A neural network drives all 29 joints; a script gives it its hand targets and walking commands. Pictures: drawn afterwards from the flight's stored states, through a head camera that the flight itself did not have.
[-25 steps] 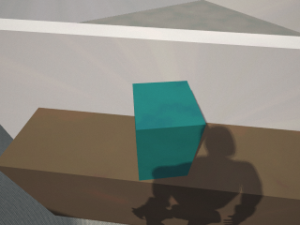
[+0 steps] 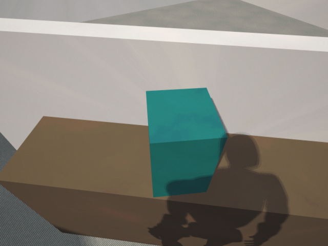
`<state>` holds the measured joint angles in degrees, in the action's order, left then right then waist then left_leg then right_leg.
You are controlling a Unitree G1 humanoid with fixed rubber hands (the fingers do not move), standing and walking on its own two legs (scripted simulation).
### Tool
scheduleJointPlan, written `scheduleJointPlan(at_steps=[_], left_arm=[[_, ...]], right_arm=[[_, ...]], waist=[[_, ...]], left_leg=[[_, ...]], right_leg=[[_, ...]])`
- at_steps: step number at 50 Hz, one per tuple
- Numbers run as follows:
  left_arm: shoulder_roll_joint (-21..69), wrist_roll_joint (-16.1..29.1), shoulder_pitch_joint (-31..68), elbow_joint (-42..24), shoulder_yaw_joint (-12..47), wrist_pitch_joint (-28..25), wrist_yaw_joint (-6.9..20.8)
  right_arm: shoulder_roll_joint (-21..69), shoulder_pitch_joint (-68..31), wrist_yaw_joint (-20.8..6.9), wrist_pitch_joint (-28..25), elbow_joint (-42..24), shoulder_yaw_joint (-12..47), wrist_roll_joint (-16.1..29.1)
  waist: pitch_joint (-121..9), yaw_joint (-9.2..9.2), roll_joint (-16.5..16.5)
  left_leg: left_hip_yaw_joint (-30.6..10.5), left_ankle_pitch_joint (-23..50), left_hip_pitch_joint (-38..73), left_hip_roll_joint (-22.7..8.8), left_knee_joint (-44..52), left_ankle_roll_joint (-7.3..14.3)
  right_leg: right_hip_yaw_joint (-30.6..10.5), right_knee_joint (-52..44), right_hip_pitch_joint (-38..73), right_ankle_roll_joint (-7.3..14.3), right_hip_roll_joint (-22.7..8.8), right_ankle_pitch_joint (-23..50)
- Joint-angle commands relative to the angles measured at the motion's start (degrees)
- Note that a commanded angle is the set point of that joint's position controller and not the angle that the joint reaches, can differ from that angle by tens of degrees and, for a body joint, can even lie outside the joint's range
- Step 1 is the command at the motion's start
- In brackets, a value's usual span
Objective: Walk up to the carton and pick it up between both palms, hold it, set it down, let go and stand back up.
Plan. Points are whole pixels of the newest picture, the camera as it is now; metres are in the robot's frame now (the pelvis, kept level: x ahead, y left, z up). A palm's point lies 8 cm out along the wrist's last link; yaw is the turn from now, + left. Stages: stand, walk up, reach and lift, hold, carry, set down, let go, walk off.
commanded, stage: stand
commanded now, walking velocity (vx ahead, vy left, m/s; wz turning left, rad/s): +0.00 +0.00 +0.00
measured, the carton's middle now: (178, 145) +0.41 -0.02 -0.01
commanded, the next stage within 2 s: none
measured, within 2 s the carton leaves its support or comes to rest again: neither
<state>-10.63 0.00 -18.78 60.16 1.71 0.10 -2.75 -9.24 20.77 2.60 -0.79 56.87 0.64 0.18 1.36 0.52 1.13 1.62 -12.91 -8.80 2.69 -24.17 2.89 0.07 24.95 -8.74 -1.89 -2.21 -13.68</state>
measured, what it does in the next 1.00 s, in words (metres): stands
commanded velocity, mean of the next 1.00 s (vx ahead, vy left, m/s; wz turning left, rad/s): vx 0.00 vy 0.00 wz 0.00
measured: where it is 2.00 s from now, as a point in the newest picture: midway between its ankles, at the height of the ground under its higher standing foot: outside the picture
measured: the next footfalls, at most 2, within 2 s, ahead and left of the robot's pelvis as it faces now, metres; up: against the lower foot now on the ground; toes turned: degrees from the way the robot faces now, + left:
none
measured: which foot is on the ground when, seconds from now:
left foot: down 0.00-1.00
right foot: down 0.00-1.00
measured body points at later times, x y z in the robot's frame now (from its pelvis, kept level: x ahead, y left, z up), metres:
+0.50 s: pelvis +0.01 +0.00 +0.00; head +0.00 +0.00 +0.45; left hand -0.01 +0.22 -0.16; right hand +0.00 -0.23 -0.15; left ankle +0.00 +0.09 -0.74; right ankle +0.00 -0.14 -0.74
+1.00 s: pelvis +0.01 -0.01 +0.00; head +0.01 +0.00 +0.45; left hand +0.01 +0.22 -0.16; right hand +0.00 -0.23 -0.15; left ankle +0.00 +0.09 -0.74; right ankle +0.00 -0.14 -0.74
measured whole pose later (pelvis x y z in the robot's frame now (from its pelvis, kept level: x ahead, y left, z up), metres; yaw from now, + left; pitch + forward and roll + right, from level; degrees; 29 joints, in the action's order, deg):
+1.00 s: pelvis +0.01 -0.01 +0.00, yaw -1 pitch -2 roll +0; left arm -9.4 0.1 -18.0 63.1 1.7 -0.3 -3.1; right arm -7.8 19.7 3.1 -0.8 61.1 0.8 0.2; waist 1.5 0.3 1.5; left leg 1.8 -13.9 -7.8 1.9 -23.7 2.2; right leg -0.1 24.2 -7.8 -1.4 -1.5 -14.4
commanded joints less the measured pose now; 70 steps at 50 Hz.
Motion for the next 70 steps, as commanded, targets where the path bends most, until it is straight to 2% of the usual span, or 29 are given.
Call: scheduleJointPlan(at_steps=[1, 2, 5, 7, 9, 10, 13, 18, 20, 23, 26, 27, 30, 33, 34, 35, 38, 39, 40, 46, 48, 52, 56, 60, 61, 62, 64, 67, 70], left_arm=[[-6.1, -0.03, -4.27, -0.56, -1.19, -0.41, -0.32], [-5.68, -0.03, -4.21, -0.56, -1.06, -0.38, -0.34], [-5.41, -0.27, -4.21, -0.22, -0.87, -0.45, -0.35], [-5.81, -0.12, -4.09, 0.09, -1.06, -0.4, -0.27], [-5.07, -0.18, -4.48, 0.48, -1.2, -0.4, -0.3], [-5.8, -0.25, -4.86, 0.67, -1.29, -0.38, -0.29], [-5.04, -0.37, -4.8, 0.86, -1.24, -0.29, -0.29], [-4.78, -0.1, -5.23, 1.44, -0.91, -0.77, -0.3], [-5.58, -0.13, -4.23, 1.16, -1.24, -0.82, -0.5], [-4.49, -0.24, -4.26, 1.27, -0.97, -0.61, -0.4], [-4.63, -0.06, -4.61, 1.36, -0.95, -0.61, -0.42], [-5.09, -0.17, -4.97, 1.45, -1.1, -0.67, -0.46], [-4.22, 0.09, -4.58, 1.78, -0.7, -0.57, -0.41], [-4.56, 0.14, -5.13, 1.88, -0.89, -0.78, -0.53], [-4.88, 0.07, -4.93, 1.84, -1.07, -0.8, -0.57], [-4.83, -0.01, -4.18, 1.64, -1.04, -0.77, -0.65], [-4.25, 0.11, -4.31, 1.94, -0.98, -0.68, -0.46], [-4.29, -0.05, -4.66, 2.27, -0.98, -0.67, -0.51], [-5.21, 0.04, -4.15, 2.04, -1.09, -0.69, -0.59], [-4.61, 0.12, -4.09, 2.01, -0.92, -0.83, -0.6], [-4.13, 0.13, -3.41, 1.69, -0.74, -0.83, -0.6], [-4.81, -0.14, -4.07, 2.7, -1.0, -0.67, -0.7], [-4.16, -0.1, -3.94, 2.51, -0.94, -0.62, -0.65], [-4.3, -0.04, -3.25, 2.4, -0.79, -0.71, -0.71], [-3.99, -0.01, -3.54, 2.76, -0.56, -0.78, -0.71], [-4.06, 0.17, -3.32, 2.64, -0.72, -0.89, -0.67], [-4.05, 0.16, -3.75, 2.63, -0.72, -0.76, -0.62], [-3.67, 0.1, -3.95, 2.71, -0.53, -0.64, -0.51], [-3.97, 0.1, -3.42, 2.7, -0.61, -0.6, -0.67]], right_arm=[[-6.9, 4.68, 0.35, -0.51, -0.65, -1.24, 0.18], [-6.82, 4.05, 0.42, -0.5, -0.96, -1.13, 0.23], [-7.46, 3.36, 0.56, -0.64, -0.92, -1.18, 0.01], [-6.35, 4.4, 0.55, -0.49, 0.03, -1.0, 0.1], [-7.08, 2.92, 0.57, -0.53, -0.32, -1.34, 0.39], [-6.37, 3.71, 0.54, -0.58, -0.27, -1.12, 0.2], [-6.7, 4.14, 0.47, -0.36, 0.24, -1.12, 0.29], [-5.87, 3.93, 0.56, -0.69, 0.95, -1.0, 0.02], [-5.94, 4.41, 0.6, -0.87, 1.24, -1.08, 0.23], [-6.16, 3.68, 0.55, -0.61, 1.33, -1.16, 0.18], [-6.1, 3.52, 0.64, -0.62, 1.47, -0.9, -0.11], [-5.7, 4.02, 0.63, -0.53, 1.46, -1.09, -0.04], [-5.49, 3.91, 0.72, -0.27, 1.9, -0.83, 0.12], [-5.88, 2.84, 0.74, -0.62, 1.96, -1.09, -0.08], [-5.12, 3.48, 0.7, -0.63, 2.31, -1.09, 0.31], [-5.23, 4.36, 0.66, -0.56, 2.36, -1.05, 0.26], [-5.11, 2.95, 0.69, -0.47, 2.45, -1.4, 0.14], [-5.7, 2.6, 0.73, -0.38, 2.06, -1.3, 0.17], [-4.6, 3.12, 0.67, -0.37, 2.3, -1.0, 0.41], [-5.33, 3.27, 0.79, -0.45, 2.81, -0.95, 0.06], [-5.56, 2.85, 0.78, -0.56, 2.81, -0.83, 0.02], [-5.1, 3.15, 0.85, -0.47, 2.91, -0.87, -0.04], [-5.28, 3.71, 0.81, -0.74, 3.05, -0.86, 0.2], [-5.19, 2.8, 0.9, -0.65, 3.15, -0.6, 0.16], [-5.63, 2.31, 0.88, -0.71, 3.17, -0.62, 0.13], [-5.26, 2.72, 0.92, -0.71, 3.39, -0.69, 0.34], [-5.28, 3.18, 0.9, -0.44, 3.48, -0.82, 0.33], [-5.7, 3.19, 0.87, -0.36, 3.7, -0.94, 0.11], [-5.17, 2.43, 1.03, -0.44, 3.27, -0.41, 0.33]], waist=[[4.13, -0.23, -0.19], [4.68, -0.21, 0.58], [4.2, -0.04, -1.88], [4.61, -0.77, -2.7], [5.84, 0.36, -2.4], [5.62, -0.02, -0.94], [7.38, -0.19, -2.59], [4.74, 0.4, -2.06], [3.08, -0.21, -1.29], [5.28, 0.02, 0.35], [4.92, 0.14, -1.31], [4.2, -0.16, 0.85], [4.83, -0.27, 0.2], [5.16, 0.24, -1.7], [4.61, -0.11, -0.81], [3.71, -0.69, -2.14], [4.2, -0.12, -1.34], [4.06, 0.09, -2.58], [4.81, -0.25, -0.39], [4.95, -0.27, -2.04], [4.38, -0.2, 0.42], [4.56, 0.24, -1.96], [3.3, -0.19, -1.34], [4.86, 0.1, 0.17], [4.13, 0.04, -1.78], [2.25, -0.19, -0.76], [4.66, -0.28, -2.25], [4.01, 0.08, -0.15], [6.39, 0.35, -2.14]], left_leg=[[-6.91, 3.89, -3.61, -8.2, 6.82, -1.93], [-7.27, 4.22, -2.55, -8.3, 7.0, -1.67], [-7.58, 5.01, -1.92, -8.57, 7.12, -1.81], [-7.28, 1.04, -3.5, -8.16, 7.74, -2.1], [-7.82, 2.25, -3.9, -8.46, 7.75, -1.87], [-7.81, 0.97, -3.23, -8.46, 8.08, -1.86], [-7.62, -3.9, -6.14, -8.09, 8.98, -2.03], [-7.53, 3.46, -1.7, -8.56, 7.25, -1.82], [-6.8, 7.54, -0.39, -8.59, 7.03, -2.05], [-6.79, 8.46, -2.05, -8.57, 6.77, -2.3], [-6.51, 9.09, -1.26, -8.66, 6.05, -2.2], [-6.5, 6.3, -1.13, -8.39, 5.91, -1.92], [-6.25, 3.23, -2.53, -8.42, 6.46, -2.1], [-5.91, 9.97, -0.9, -8.55, 5.61, -2.65], [-5.94, 9.31, -1.25, -8.39, 5.42, -2.71], [-6.06, 9.6, -1.13, -8.41, 5.58, -2.55], [-5.74, 7.2, -0.6, -8.54, 5.99, -2.13], [-6.01, 5.49, -1.04, -8.72, 5.91, -1.89], [-5.85, 7.56, -1.56, -8.58, 5.87, -2.2], [-5.64, 9.7, -1.2, -8.57, 5.74, -2.75], [-5.47, 11.69, -0.19, -8.92, 4.99, -2.78], [-5.85, 9.17, -0.14, -9.13, 6.25, -2.43], [-6.01, 7.62, 0.43, -9.25, 6.91, -2.25], [-5.36, 10.82, -0.35, -9.19, 6.09, -2.66], [-5.25, 12.99, 0.82, -9.21, 5.8, -2.56], [-4.99, 12.97, 1.18, -9.23, 5.15, -2.63], [-4.88, 9.57, -0.15, -8.88, 5.82, -2.86], [-5.3, 7.68, 0.65, -9.19, 5.98, -2.53], [-4.77, 7.79, -1.99, -9.13, 6.53, -2.84]], right_leg=[[-3.38, -5.15, -2.02, 1.44, -4.05, 3.48], [-3.6, -5.12, -2.97, 1.49, -4.14, 3.1], [-3.44, -4.8, -3.12, 1.16, -4.06, 3.37], [-3.35, -5.42, -2.75, 0.97, -3.89, 1.74], [-3.29, -5.18, -3.64, 0.96, -3.75, 2.91], [-3.22, -5.06, -4.21, 1.36, -3.7, 1.58], [-3.56, -5.58, -3.41, 1.34, -3.61, -0.34], [-3.32, -5.45, -3.43, 1.03, -4.07, 3.47], [-3.32, -4.51, -2.79, 1.18, -3.96, 6.41], [-2.89, -4.85, -3.59, 1.5, -4.25, 6.63], [-3.74, -5.22, -2.57, 1.44, -4.34, 7.06], [-3.38, -5.18, -2.83, 1.49, -4.21, 5.51], [-3.35, -5.83, -3.39, 1.14, -3.94, 3.4], [-3.63, -5.09, -3.84, 1.4, -4.47, 8.35], [-3.36, -5.4, -3.43, 1.31, -4.17, 8.0], [-3.41, -4.88, -2.14, 1.56, -4.22, 8.24], [-3.12, -5.16, -3.94, 1.26, -3.8, 6.41], [-3.41, -5.1, -3.42, 1.27, -4.12, 5.08], [-3.51, -5.07, -3.73, 1.48, -4.09, 7.21], [-3.76, -5.27, -2.5, 1.41, -4.4, 8.42], [-3.49, -5.33, -2.26, 1.43, -4.02, 10.41], [-3.69, -4.77, -2.5, 1.63, -4.33, 7.24], [-2.81, -4.26, -2.95, 1.16, -3.65, 4.92], [-3.63, -5.1, -2.66, 1.24, -4.22, 9.63], [-3.71, -4.7, -2.64, 1.49, -4.4, 11.39], [-3.78, -4.72, -1.21, 1.39, -4.32, 11.62], [-4.19, -5.12, -2.47, 1.16, -4.17, 8.86], [-4.0, -5.0, -2.89, 1.14, -3.69, 6.87], [-3.94, -5.43, -2.76, 1.14, -4.23, 8.46]])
